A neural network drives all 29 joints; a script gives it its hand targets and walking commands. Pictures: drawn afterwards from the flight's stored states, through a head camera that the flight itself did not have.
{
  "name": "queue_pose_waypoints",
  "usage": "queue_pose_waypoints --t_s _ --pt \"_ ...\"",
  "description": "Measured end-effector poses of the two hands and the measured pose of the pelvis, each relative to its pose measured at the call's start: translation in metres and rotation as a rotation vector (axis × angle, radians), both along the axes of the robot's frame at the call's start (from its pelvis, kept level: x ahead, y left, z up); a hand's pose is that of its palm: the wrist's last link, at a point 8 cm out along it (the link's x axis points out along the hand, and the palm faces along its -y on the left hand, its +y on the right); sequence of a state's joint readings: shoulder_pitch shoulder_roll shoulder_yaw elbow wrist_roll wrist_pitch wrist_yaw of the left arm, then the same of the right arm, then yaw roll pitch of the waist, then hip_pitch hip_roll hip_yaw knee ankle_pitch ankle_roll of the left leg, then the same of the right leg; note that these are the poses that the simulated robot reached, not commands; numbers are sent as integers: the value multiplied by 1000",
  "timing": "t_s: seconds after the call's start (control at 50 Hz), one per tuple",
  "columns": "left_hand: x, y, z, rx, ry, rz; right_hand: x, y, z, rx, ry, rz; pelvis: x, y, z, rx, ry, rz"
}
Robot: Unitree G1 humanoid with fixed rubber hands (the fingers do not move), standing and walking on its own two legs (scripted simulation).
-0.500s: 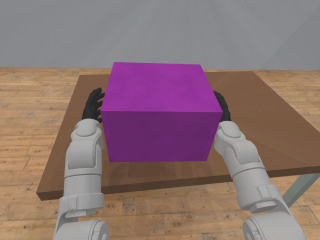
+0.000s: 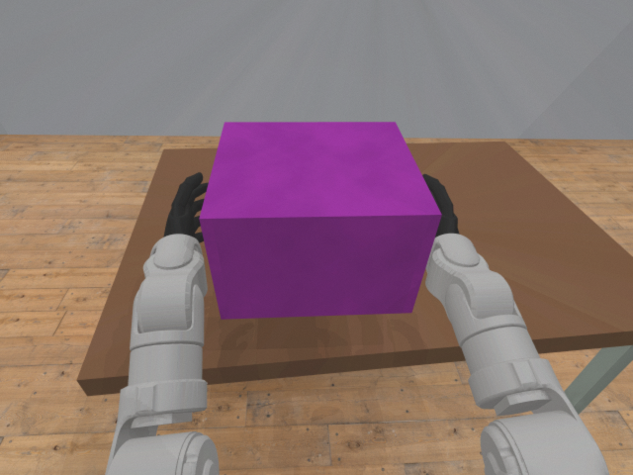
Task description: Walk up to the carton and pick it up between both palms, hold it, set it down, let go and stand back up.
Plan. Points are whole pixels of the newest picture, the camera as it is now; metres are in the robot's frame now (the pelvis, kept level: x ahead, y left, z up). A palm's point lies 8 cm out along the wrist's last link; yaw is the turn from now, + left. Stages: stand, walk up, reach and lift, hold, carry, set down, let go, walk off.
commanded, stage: hold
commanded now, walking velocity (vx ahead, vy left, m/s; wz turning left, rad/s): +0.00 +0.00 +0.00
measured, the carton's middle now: (314, 213) +0.38 +0.01 +0.20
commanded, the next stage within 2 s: none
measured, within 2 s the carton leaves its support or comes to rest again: neither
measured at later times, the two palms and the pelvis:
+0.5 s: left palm (183, 241) +0.36 +0.17 +0.18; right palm (438, 237) +0.36 -0.15 +0.18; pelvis +0.01 +0.00 +0.00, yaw +1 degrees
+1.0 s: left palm (185, 239) +0.36 +0.16 +0.18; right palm (440, 237) +0.36 -0.15 +0.18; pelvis +0.00 +0.00 +0.00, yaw +0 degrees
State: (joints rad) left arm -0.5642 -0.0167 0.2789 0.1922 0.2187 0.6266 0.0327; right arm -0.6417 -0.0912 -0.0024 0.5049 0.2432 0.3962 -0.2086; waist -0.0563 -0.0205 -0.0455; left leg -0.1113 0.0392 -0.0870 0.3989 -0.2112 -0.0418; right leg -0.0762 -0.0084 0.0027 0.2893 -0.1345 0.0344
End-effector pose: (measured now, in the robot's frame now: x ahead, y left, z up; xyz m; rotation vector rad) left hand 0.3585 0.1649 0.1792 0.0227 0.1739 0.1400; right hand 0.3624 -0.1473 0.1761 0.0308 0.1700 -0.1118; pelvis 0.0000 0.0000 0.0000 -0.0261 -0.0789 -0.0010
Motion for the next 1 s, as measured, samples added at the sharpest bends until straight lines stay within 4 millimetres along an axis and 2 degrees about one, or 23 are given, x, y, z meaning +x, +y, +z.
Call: queue_pose_waypoints --t_s 0.4,1.0 --pt "0 1 -5 0 1 0 2 0 -2 -5 -3 1 8 -1 0 -5 4 12" --pt "-1 -1 -1 0 5 1 0 -2 0 2 0 -2 3 0 0 0 2 3"
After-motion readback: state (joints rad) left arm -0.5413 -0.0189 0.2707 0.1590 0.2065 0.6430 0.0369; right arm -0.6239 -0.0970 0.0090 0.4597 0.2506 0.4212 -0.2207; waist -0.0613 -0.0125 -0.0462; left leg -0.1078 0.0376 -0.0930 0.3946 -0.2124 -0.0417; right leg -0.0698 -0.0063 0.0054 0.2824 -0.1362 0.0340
